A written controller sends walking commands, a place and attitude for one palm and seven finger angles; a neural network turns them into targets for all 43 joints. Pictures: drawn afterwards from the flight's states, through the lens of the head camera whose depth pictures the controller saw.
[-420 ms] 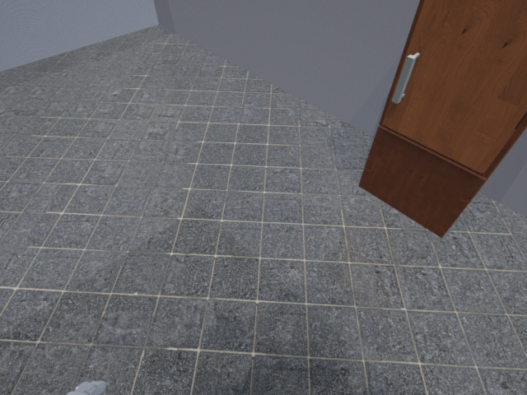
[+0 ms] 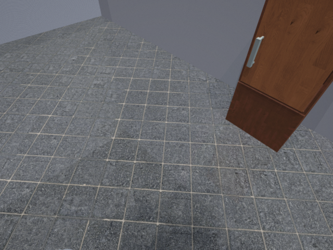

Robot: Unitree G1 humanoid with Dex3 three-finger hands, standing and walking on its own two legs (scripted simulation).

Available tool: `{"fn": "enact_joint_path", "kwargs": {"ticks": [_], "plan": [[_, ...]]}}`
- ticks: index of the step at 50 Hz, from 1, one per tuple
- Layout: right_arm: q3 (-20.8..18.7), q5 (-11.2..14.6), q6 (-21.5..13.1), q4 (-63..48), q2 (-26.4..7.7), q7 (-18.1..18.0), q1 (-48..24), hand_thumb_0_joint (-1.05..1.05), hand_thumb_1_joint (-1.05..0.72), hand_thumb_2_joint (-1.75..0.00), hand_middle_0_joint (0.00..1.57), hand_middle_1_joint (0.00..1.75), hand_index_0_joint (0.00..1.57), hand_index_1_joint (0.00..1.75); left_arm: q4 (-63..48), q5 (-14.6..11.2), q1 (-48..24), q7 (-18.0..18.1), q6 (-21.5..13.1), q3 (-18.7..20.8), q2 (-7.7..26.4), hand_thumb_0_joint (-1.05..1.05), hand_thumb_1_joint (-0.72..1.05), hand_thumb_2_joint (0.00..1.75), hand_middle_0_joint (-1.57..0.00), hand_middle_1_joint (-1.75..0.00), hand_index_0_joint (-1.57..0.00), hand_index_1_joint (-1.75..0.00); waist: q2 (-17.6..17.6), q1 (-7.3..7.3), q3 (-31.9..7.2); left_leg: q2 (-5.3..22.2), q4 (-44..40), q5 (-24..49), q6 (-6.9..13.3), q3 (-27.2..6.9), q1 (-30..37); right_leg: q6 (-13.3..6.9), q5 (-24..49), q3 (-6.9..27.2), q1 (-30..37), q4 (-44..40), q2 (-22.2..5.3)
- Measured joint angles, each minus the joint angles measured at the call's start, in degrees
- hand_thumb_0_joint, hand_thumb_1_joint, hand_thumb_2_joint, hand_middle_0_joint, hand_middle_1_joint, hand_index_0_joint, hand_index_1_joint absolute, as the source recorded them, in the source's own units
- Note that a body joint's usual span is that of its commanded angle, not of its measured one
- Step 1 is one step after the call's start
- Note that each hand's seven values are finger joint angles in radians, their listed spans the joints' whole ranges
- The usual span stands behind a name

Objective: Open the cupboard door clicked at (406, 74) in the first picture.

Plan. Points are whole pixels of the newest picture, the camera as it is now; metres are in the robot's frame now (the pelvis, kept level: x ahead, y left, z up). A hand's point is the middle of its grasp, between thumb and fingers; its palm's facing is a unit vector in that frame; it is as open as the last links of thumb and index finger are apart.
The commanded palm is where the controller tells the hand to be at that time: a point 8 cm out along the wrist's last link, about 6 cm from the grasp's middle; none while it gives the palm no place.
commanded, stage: stand and wait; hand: left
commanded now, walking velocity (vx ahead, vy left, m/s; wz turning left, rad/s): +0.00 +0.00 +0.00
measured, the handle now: (255, 51) +1.19 -0.46 -0.11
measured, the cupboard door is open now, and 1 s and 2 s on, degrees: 0 0 0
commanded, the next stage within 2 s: look at it before walking up in 0.40 s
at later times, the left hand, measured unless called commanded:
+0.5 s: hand out of the picture +0.07 +0.24 -0.15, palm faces -0.03 -0.94 -0.34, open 7.4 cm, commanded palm none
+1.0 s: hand out of the picture +0.06 +0.25 -0.15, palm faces -0.03 -0.94 -0.34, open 7.4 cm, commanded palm none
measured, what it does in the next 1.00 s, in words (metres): stands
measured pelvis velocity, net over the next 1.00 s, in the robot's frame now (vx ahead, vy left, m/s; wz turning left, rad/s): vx -0.01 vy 0.00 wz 0.00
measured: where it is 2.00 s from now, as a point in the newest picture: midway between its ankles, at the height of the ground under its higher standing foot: outside the picture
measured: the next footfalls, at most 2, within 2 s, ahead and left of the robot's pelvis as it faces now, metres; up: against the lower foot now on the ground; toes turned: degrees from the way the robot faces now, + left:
right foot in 1.82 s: +0.33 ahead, -0.12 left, +0.00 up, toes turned -8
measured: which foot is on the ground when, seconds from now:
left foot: down 0.00-1.00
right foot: down 0.00-1.00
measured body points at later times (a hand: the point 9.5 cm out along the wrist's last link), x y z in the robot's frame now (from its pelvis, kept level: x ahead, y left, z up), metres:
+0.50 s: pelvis -0.01 +0.00 +0.00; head -0.01 -0.01 +0.45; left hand +0.07 +0.29 -0.13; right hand +0.07 -0.30 -0.13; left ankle -0.01 +0.12 -0.74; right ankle -0.01 -0.12 -0.74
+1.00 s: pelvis -0.01 +0.00 +0.00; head +0.00 -0.01 +0.45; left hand +0.06 +0.29 -0.13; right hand +0.07 -0.30 -0.13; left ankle -0.01 +0.12 -0.74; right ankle -0.01 -0.12 -0.74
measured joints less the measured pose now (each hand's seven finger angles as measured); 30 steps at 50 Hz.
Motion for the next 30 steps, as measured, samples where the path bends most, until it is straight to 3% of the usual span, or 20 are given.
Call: {"fn": "enact_joint_path", "kwargs": {"ticks": [30], "plan": [[0.31, 0.25, -0.17, 3.12, -0.41, 0.21, 1.06, 0.0, -0.9, -0.9, 0.2, 0.3, 0.2, 0.3, 2.09, 0.0, -0.64, -0.18, -0.26, 0.05, 0.53, 0.01, 0.9, 0.9, -0.21, -0.3, -0.2, -0.3, 0.24, -0.28, 0.04, 0.36, -2.91, 2.57, -0.38, -0.22, 0.77, -0.28, 2.49, -0.23, 0.76, -2.83, 0.33]]}}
